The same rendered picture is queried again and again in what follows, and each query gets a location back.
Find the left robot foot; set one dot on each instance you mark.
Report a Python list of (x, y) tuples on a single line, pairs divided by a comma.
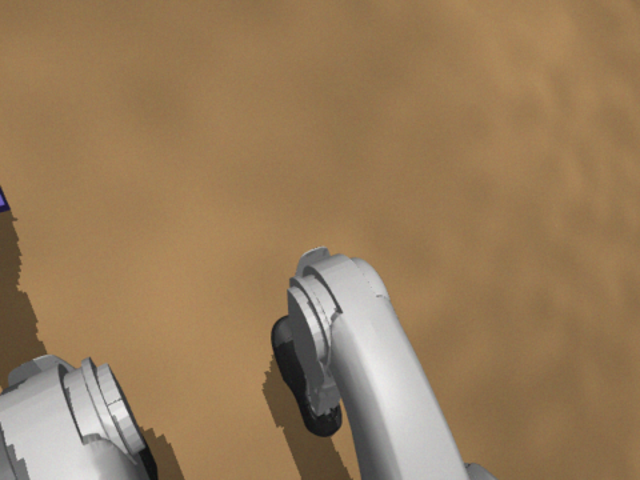
[(149, 462)]

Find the right robot foot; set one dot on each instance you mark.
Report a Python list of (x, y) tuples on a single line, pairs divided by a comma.
[(293, 375)]

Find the right robot hand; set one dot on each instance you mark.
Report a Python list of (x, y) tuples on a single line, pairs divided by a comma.
[(477, 472)]

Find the small box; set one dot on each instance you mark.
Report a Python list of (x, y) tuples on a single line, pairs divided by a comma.
[(3, 203)]

